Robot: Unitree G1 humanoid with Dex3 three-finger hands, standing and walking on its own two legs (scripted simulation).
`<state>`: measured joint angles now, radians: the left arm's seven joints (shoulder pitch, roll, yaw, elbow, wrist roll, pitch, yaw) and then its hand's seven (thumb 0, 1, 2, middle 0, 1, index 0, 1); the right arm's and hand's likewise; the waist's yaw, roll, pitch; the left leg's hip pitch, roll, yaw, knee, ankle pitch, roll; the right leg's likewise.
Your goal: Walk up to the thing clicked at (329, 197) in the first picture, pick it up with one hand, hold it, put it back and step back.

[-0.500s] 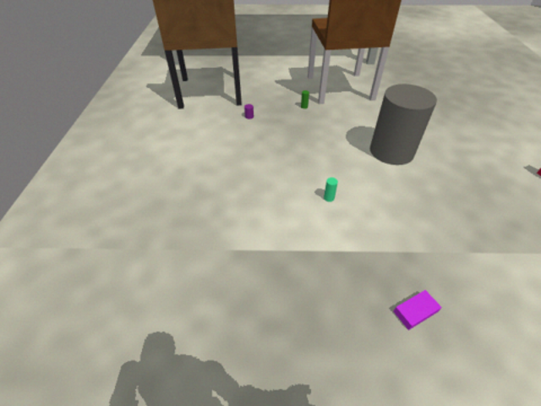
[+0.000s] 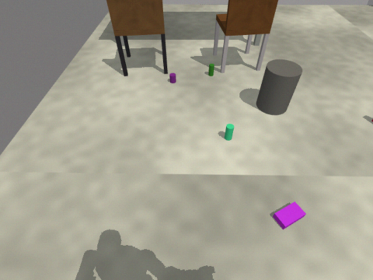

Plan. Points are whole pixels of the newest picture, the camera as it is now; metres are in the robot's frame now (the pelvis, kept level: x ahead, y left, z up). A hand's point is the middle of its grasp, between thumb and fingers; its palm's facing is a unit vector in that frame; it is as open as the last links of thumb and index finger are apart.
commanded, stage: stand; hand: left
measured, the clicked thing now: (229, 132) +1.24 -0.31 -0.72
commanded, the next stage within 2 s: walk up in 0.62 s
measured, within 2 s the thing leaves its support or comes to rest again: neither
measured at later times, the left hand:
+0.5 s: hand out of the picture +0.08 +0.25 -0.16, palm faces -0.03 -0.94 -0.34, open 7.4 cm
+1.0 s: hand (115, 266) +0.21 +0.19 -0.15, palm faces -0.19 -0.89 -0.42, open 7.4 cm
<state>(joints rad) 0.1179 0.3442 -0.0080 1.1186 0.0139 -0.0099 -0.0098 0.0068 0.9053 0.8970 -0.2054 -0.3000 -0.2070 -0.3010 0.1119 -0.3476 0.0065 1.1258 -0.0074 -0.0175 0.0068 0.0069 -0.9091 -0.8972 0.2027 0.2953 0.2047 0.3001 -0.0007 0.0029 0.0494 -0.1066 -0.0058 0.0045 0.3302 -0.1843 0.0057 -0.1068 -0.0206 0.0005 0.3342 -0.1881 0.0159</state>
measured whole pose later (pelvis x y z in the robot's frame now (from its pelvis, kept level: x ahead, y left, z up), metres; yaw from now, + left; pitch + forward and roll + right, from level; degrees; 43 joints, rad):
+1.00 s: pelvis +0.09 -0.09 -0.04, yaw -11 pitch -3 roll +0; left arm 0.25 0.44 0.10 0.93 0.04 -0.03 -0.10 0.01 0.91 0.90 -0.20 -0.30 -0.21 -0.30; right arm 0.26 -0.48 -0.10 0.97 -0.04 -0.03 0.03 0.01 -0.91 -0.90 0.20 0.30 0.20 0.30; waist 0.00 0.05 0.07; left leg -0.16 0.14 0.05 0.89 -0.53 0.02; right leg -0.38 -0.06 -0.04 0.72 -0.28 0.00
